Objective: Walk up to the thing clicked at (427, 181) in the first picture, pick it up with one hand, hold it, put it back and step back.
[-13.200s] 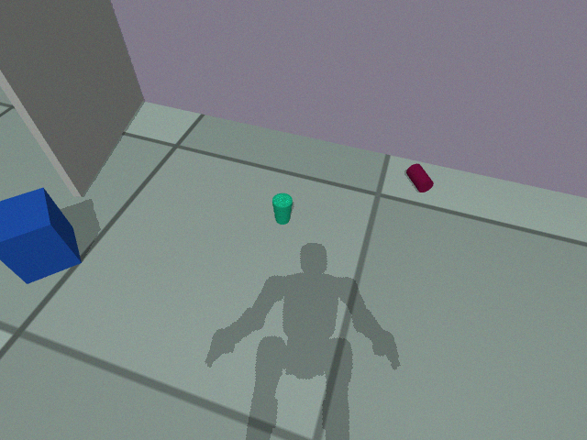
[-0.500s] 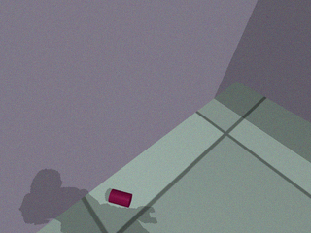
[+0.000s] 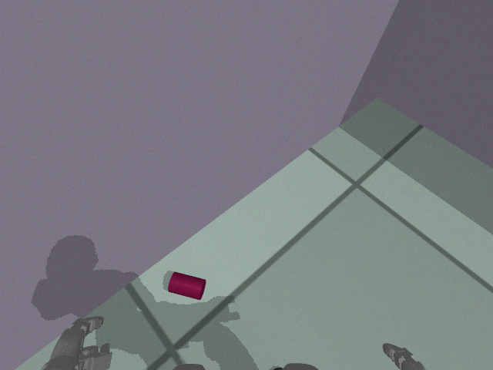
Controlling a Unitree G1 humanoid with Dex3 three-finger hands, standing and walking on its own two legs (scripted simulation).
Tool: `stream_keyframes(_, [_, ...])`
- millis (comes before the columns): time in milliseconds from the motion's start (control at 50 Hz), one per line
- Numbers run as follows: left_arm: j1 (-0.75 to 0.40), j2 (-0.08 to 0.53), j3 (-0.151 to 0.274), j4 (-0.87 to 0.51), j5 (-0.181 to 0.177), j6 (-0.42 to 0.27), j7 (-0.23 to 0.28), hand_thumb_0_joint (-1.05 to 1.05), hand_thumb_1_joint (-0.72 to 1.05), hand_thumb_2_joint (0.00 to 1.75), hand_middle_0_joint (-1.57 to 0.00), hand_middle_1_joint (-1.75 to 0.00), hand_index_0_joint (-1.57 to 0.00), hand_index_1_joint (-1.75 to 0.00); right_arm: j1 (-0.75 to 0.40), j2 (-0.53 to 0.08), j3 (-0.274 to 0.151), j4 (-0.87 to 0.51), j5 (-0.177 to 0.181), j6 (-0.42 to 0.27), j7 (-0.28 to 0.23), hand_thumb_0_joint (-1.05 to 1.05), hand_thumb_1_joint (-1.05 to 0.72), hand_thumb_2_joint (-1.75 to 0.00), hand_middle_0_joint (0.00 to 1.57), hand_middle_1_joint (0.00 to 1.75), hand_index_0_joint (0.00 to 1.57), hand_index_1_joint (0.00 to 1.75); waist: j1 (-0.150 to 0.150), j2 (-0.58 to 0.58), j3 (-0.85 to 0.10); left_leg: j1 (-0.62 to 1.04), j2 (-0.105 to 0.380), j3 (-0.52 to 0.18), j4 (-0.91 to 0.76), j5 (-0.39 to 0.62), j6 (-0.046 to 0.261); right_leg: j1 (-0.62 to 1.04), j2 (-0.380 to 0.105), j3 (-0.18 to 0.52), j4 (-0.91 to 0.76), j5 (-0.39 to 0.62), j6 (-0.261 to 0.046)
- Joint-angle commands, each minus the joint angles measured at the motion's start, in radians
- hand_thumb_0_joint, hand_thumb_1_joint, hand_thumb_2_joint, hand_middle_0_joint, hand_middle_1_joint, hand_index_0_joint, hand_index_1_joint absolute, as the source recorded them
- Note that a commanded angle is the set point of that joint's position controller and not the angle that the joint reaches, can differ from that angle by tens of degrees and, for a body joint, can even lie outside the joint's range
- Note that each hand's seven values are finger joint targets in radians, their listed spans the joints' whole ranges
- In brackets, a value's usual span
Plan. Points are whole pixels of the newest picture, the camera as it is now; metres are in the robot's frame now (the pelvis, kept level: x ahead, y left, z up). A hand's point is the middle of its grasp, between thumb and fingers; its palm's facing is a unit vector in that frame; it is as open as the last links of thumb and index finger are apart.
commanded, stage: rise first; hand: left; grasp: from above
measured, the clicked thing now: (187, 285) +0.43 +0.21 -0.73
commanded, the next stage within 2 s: none
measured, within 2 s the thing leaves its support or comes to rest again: neither
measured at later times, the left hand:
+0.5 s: hand (111, 361) +0.15 +0.26 -0.22, palm faces -0.15 -0.90 -0.42, open 13.9 cm
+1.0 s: hand (124, 348) +0.18 +0.28 -0.34, palm faces -0.42 -0.69 -0.59, open 14.1 cm
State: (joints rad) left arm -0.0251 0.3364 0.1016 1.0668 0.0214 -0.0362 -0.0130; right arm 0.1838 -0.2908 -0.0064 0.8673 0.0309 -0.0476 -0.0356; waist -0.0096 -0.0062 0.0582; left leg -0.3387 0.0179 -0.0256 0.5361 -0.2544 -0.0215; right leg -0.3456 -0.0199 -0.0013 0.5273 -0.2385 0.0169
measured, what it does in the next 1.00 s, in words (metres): lowers itself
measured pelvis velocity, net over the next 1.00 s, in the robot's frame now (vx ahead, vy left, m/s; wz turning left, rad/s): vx -0.02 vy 0.01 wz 0.00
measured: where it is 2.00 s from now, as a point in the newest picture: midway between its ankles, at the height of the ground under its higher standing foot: outside the picture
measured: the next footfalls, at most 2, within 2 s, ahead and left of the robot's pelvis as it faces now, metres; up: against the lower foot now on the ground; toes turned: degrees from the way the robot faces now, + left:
none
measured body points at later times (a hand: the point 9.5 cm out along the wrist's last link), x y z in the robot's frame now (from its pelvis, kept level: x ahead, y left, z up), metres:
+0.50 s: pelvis +0.00 +0.01 -0.08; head +0.10 +0.02 +0.36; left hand +0.15 +0.31 -0.19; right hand +0.17 -0.25 -0.17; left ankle +0.01 +0.13 -0.73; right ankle +0.02 -0.13 -0.73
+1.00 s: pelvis -0.02 +0.01 -0.20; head +0.14 +0.02 +0.22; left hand +0.20 +0.31 -0.30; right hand +0.18 -0.25 -0.29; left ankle +0.01 +0.13 -0.73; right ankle +0.02 -0.13 -0.73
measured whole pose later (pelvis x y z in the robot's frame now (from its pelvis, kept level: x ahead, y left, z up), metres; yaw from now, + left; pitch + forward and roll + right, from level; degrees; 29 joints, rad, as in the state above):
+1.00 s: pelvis -0.02 +0.01 -0.20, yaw +0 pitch +30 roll -2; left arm 0.07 0.44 0.12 0.54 0.47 -0.05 -0.02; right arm 0.10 -0.28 -0.05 0.56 -0.01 -0.19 0.02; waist -0.03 0.00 -0.18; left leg -1.48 0.00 -0.06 1.64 -0.68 -0.02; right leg -1.47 -0.02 -0.01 1.61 -0.65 0.03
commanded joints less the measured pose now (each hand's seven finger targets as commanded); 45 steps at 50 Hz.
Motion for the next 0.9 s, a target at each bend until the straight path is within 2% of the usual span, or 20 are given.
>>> stream_keyframes(0, [0.057,0.258,0.125,-0.068,0.092,0.003,-0.022,0.00,0.06,0.99,-0.03,-1.07,-0.07,-1.03,0.048,-0.149,-0.081,-0.155,-0.018,-0.036,-0.003,0.00,-0.94,-0.91,0.20,0.30,0.20,0.30,0.039,0.039,-0.319,-0.062,-0.049,0.055,0.070,0.121,0.025,0.036,0.017,-0.015,0.061,0.113,-0.032])
stream_keyframes(40, [0.079,0.228,0.117,-0.138,0.105,0.036,-0.017,0.00,-0.10,0.99,-0.05,-1.08,-0.07,-1.05,0.040,-0.135,-0.082,-0.203,-0.016,-0.039,-0.001,0.00,-0.94,-0.91,0.20,0.30,0.20,0.30,0.052,0.086,-0.330,-0.071,-0.048,0.053,0.063,0.120,0.014,0.021,0.023,-0.017,0.069,0.096,-0.037])
stream_keyframes(60, [0.094,0.175,0.082,-0.134,0.112,0.062,-0.016,0.00,-0.18,1.00,-0.05,-1.08,-0.07,-1.06,0.032,-0.133,-0.079,-0.226,-0.012,-0.038,0.001,0.00,-0.93,-0.91,0.20,0.30,0.20,0.30,0.036,0.071,-0.288,-0.089,-0.043,0.050,0.063,0.096,0.014,-0.014,0.028,-0.022,0.067,0.071,-0.038])
stream_keyframes(100, [0.034,0.199,0.089,-0.207,0.124,0.105,-0.010,0.00,-0.34,1.01,-0.07,-1.06,-0.07,-1.05,0.005,-0.137,-0.080,-0.268,-0.007,-0.042,0.003,0.00,-0.93,-0.91,0.20,0.30,0.20,0.30,0.022,0.040,-0.265,-0.131,-0.034,0.040,0.090,0.069,0.017,-0.057,0.032,-0.030,0.084,0.038,-0.035])
stream_keyframes(120, [0.055,0.202,0.093,-0.217,0.130,0.125,-0.009,0.00,-0.40,1.01,-0.07,-1.05,-0.07,-1.05,-0.006,-0.135,-0.080,-0.286,-0.005,-0.046,0.005,0.00,-0.91,-0.91,0.20,0.30,0.20,0.30,0.022,0.029,-0.256,-0.156,-0.030,0.035,0.112,0.055,0.017,-0.080,0.034,-0.035,0.102,0.016,-0.034])
stream_keyframes(160, [0.047,0.164,0.064,-0.252,0.133,0.150,-0.009,0.00,-0.51,0.99,-0.09,-1.07,-0.09,-1.07,0.000,-0.126,-0.077,-0.304,-0.006,-0.057,0.009,0.00,-0.91,-0.91,0.20,0.30,0.20,0.30,0.001,0.005,-0.229,-0.212,-0.026,0.032,0.153,-0.005,0.022,-0.157,0.038,-0.036,0.141,-0.042,-0.032])
stream_keyframes(180, [0.045,0.159,0.066,-0.280,0.142,0.152,-0.007,0.00,-0.54,0.98,-0.09,-1.08,-0.09,-1.08,0.009,-0.125,-0.081,-0.315,-0.007,-0.064,0.010,0.00,-0.92,-0.91,0.20,0.30,0.20,0.30,-0.005,-0.006,-0.241,-0.228,-0.021,0.030,0.175,-0.010,0.024,-0.181,0.040,-0.039,0.169,-0.046,-0.032])
stream_keyframes(240, [0.074,0.163,0.093,-0.336,0.161,0.141,-0.004,0.00,-0.56,0.98,-0.09,-1.08,-0.09,-1.08,0.038,-0.120,-0.091,-0.330,-0.012,-0.084,0.013,0.00,-0.90,-0.90,0.20,0.30,0.20,0.30,-0.007,-0.008,-0.297,-0.287,-0.019,0.024,0.267,0.000,0.025,-0.249,0.040,-0.043,0.264,-0.040,-0.032])
stream_keyframes(280, [0.053,0.186,0.103,-0.467,0.178,0.120,-0.002,0.00,-0.57,0.99,-0.09,-1.08,-0.08,-1.08,0.035,-0.110,-0.096,-0.357,-0.016,-0.100,0.010,0.00,-0.91,-0.91,0.20,0.30,0.20,0.30,-0.009,0.024,-0.369,-0.305,-0.022,0.031,0.331,0.023,0.027,-0.288,0.034,-0.029,0.319,-0.013,-0.032])
stream_keyframes(300, [0.075,0.196,0.117,-0.495,0.183,0.113,0.003,0.00,-0.58,1.00,-0.09,-1.08,-0.09,-1.08,0.039,-0.105,-0.095,-0.361,-0.017,-0.107,0.009,0.00,-0.91,-0.91,0.20,0.30,0.20,0.30,-0.007,0.035,-0.379,-0.313,-0.021,0.032,0.349,0.026,0.026,-0.299,0.032,-0.027,0.341,-0.011,-0.032])
stream_keyframes(320, [0.134,0.168,0.103,-0.499,0.188,0.113,0.001,0.00,-0.58,1.00,-0.09,-1.08,-0.09,-1.08,0.033,-0.103,-0.094,-0.365,-0.019,-0.112,0.007,0.00,-0.93,-0.91,0.20,0.30,0.20,0.30,-0.010,0.050,-0.368,-0.327,-0.017,0.032,0.362,0.034,0.022,-0.328,0.032,-0.027,0.365,-0.008,-0.035])
stream_keyframes(380, [0.206,0.196,0.126,-0.590,0.212,0.119,0.002,0.00,-0.57,1.03,-0.08,-1.06,-0.07,-1.07,0.033,-0.110,-0.102,-0.385,-0.022,-0.117,0.003,0.00,-0.93,-0.91,0.20,0.30,0.20,0.30,0.000,0.095,-0.418,-0.325,-0.005,0.013,0.389,0.093,0.012,-0.361,0.031,-0.033,0.424,0.010,-0.041])
stream_keyframes(420, [0.242,0.173,0.106,-0.647,0.220,0.136,0.003,0.00,-0.56,1.01,-0.08,-1.06,-0.07,-1.07,0.031,-0.104,-0.101,-0.403,-0.024,-0.119,0.003,0.00,-0.92,-0.91,0.20,0.30,0.20,0.30,-0.011,0.082,-0.431,-0.339,-0.004,0.012,0.413,0.087,0.016,-0.376,0.032,-0.033,0.436,0.012,-0.039])
stream_keyframes(620, [0.345,0.154,0.097,-0.780,0.246,0.188,0.009,0.00,-0.58,0.97,-0.10,-1.07,-0.11,-1.06,0.003,-0.094,-0.088,-0.450,-0.027,-0.138,0.011,0.00,-0.95,-0.92,0.20,0.30,0.20,0.30,-0.023,0.070,-0.466,-0.487,-0.007,-0.005,0.556,0.064,0.024,-0.507,0.029,-0.040,0.562,-0.008,-0.040])
stream_keyframes(660, [0.360,0.164,0.106,-0.805,0.254,0.187,0.009,0.00,-0.55,0.97,-0.10,-1.05,-0.10,-1.05,-0.001,-0.095,-0.092,-0.463,-0.028,-0.141,0.014,0.00,-0.92,-0.91,0.20,0.30,0.20,0.30,-0.011,0.074,-0.479,-0.514,-0.013,0.004,0.586,0.042,0.027,-0.533,0.028,-0.035,0.582,-0.018,-0.039])
stream_keyframes(700, [0.325,0.167,0.090,-0.835,0.264,0.180,0.008,0.00,-0.56,0.96,-0.10,-1.06,-0.10,-1.05,-0.006,-0.098,-0.091,-0.467,-0.026,-0.148,0.017,0.00,-0.93,-0.91,0.20,0.30,0.20,0.30,-0.032,0.080,-0.485,-0.544,-0.011,-0.006,0.612,0.037,0.025,-0.573,0.031,-0.037,0.616,-0.023,-0.041])
stream_keyframes(740, [0.273,0.178,0.086,-0.777,0.287,0.162,0.008,0.00,-0.58,0.97,-0.10,-1.06,-0.10,-1.05,-0.018,-0.105,-0.088,-0.456,-0.025,-0.156,0.021,0.00,-0.94,-0.91,0.20,0.30,0.20,0.30,-0.046,0.054,-0.447,-0.620,-0.012,-0.014,0.653,-0.032,0.029,-0.646,0.031,-0.038,0.658,-0.078,-0.040])
stream_keyframes(800, [0.184,0.222,0.105,-0.712,0.351,0.102,0.007,0.00,-0.56,0.98,-0.09,-1.02,-0.08,-1.03,-0.034,-0.112,-0.096,-0.448,-0.028,-0.168,0.027,0.00,-0.90,-0.90,0.20,0.30,0.20,0.30,-0.040,0.061,-0.448,-0.737,-0.019,-0.013,0.739,-0.134,0.034,-0.767,0.027,-0.028,0.743,-0.159,-0.042])
stream_keyframes(860, [0.133,0.228,0.087,-0.680,0.413,0.025,0.009,0.00,-0.55,1.00,-0.09,-1.02,-0.08,-1.03,-0.041,-0.121,-0.100,-0.434,-0.030,-0.179,0.036,0.00,-0.89,-0.90,0.20,0.30,0.20,0.30,-0.031,0.083,-0.515,-0.806,-0.025,-0.012,0.820,-0.155,0.029,-0.857,0.026,-0.020,0.839,-0.174,-0.041])
stream_keyframes(880, [0.097,0.254,0.098,-0.674,0.429,-0.004,0.011,0.00,-0.55,0.98,-0.10,-1.02,-0.09,-1.03,-0.042,-0.129,-0.102,-0.425,-0.028,-0.180,0.038,0.00,-0.90,-0.90,0.20,0.30,0.20,0.30,-0.032,0.084,-0.551,-0.828,-0.025,-0.012,0.850,-0.146,0.029,-0.882,0.026,-0.017,0.871,-0.166,-0.042])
